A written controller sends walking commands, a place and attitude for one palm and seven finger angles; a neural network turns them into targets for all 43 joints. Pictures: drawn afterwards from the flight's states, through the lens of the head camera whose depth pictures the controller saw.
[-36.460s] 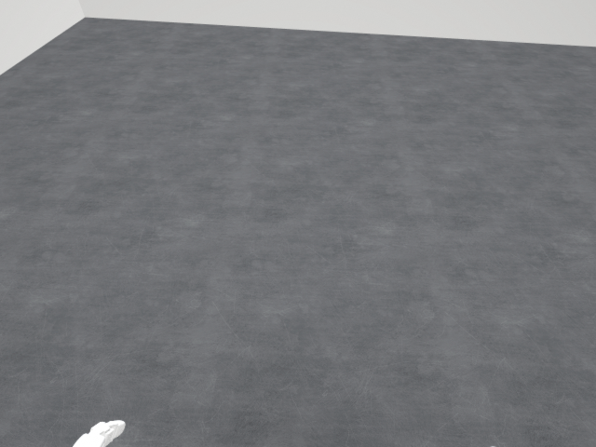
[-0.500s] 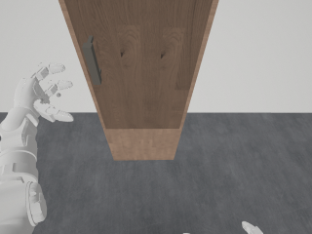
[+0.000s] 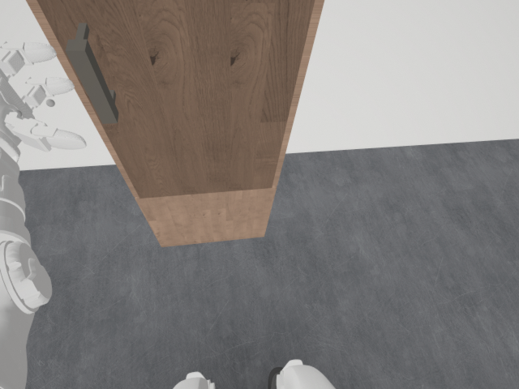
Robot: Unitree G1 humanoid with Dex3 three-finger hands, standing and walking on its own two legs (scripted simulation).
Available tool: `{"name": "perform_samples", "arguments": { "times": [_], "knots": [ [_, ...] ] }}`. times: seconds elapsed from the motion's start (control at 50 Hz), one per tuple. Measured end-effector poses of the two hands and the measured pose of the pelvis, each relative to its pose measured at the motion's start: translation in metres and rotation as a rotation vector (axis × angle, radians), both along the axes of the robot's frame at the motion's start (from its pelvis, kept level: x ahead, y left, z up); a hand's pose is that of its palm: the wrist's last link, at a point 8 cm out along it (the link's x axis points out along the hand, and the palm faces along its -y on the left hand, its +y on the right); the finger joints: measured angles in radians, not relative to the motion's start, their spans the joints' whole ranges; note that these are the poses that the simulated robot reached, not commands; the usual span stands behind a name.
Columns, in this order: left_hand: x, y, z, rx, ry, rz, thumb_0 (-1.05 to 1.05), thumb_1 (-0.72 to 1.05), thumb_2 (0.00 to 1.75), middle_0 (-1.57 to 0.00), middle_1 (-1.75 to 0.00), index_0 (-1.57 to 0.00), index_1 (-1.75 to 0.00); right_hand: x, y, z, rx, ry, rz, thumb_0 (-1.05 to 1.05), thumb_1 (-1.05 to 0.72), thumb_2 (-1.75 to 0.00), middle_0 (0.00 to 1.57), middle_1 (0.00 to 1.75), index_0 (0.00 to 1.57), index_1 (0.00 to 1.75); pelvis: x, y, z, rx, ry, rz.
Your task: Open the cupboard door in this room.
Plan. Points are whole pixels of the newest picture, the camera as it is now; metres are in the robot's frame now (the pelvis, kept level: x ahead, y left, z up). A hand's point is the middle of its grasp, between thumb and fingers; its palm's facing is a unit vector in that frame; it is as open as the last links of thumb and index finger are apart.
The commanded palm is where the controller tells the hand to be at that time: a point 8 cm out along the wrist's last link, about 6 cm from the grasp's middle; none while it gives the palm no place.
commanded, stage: move the hooked fingers beside the handle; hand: left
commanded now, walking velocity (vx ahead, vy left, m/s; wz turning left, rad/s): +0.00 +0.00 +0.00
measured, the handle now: (97, 76) +0.56 +0.21 +0.11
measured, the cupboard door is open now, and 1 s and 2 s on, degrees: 0 0 0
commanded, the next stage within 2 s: slide the fingers in behind the handle in 0.98 s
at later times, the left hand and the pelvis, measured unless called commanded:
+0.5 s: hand (50, 99) +0.51 +0.27 +0.11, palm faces +0.03 -1.00 +0.00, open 14.0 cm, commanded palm +0.49 +0.31 +0.11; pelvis +0.02 +0.01 +0.00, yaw -1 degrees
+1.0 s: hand (60, 98) +0.51 +0.25 +0.12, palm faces +0.04 -1.00 -0.01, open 14.0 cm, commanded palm +0.49 +0.30 +0.11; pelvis +0.00 +0.00 +0.00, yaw +0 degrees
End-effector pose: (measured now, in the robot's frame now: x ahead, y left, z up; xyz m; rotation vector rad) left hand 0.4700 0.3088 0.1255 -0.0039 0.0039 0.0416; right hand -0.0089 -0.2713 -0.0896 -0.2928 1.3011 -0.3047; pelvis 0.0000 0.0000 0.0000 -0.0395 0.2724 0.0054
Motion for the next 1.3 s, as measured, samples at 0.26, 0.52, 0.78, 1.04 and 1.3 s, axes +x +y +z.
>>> {"name": "perform_samples", "arguments": {
  "times": [0.26, 0.52, 0.78, 1.04, 1.3],
  "knots": [
    [0.03, 0.004, 0.003, -0.002, 0.009, -0.011, -0.01, -0.49, 0.3, -0.29, -1.2, -0.3, -1.2, -0.017, 0.004, 0.004, -0.002, 0.097, -0.041, 0.0, -0.91, -0.9, 0.2, 0.3, 0.21, 0.3, 0.008, 0.001, -0.002, -0.012, 0.049, -0.006],
    [0.016, 0.01, -0.01, -0.004, 0.025, -0.008, -0.01, -0.49, 0.3, -0.29, -1.2, -0.3, -1.2, 0.006, 0.014, 0.0, 0.036, 0.068, -0.029, 0.0, -0.91, -0.9, 0.2, 0.3, 0.21, 0.3, 0.016, 0.005, -0.001, -0.017, 0.038, -0.009],
    [0.014, 0.001, -0.002, -0.009, 0.01, -0.018, -0.01, -0.5, 0.3, -0.29, -1.2, -0.3, -1.2, 0.028, 0.014, -0.004, 0.027, -0.004, 0.015, 0.0, -0.91, -0.9, 0.2, 0.3, 0.21, 0.3, 0.01, 0.008, -0.003, -0.02, 0.025, 0.008],
    [0.012, -0.008, -0.003, 0.014, 0.015, 0.002, -0.01, -0.5, 0.3, -0.3, -1.2, -0.3, -1.2, -0.001, 0.012, -0.007, 0.038, 0.033, -0.012, 0.0, -0.91, -0.9, 0.2, 0.3, 0.21, 0.3, 0.0, 0.003, -0.005, -0.013, 0.02, 0.003],
    [0.018, -0.019, 0.0, -0.002, 0.017, -0.019, -0.01, -0.5, 0.3, -0.3, -1.2, -0.3, -1.2, -0.023, 0.004, -0.003, 0.017, 0.075, -0.035, 0.0, -0.91, -0.9, 0.2, 0.3, 0.21, 0.3, -0.003, -0.002, -0.004, -0.012, 0.028, 0.002]
  ]
}}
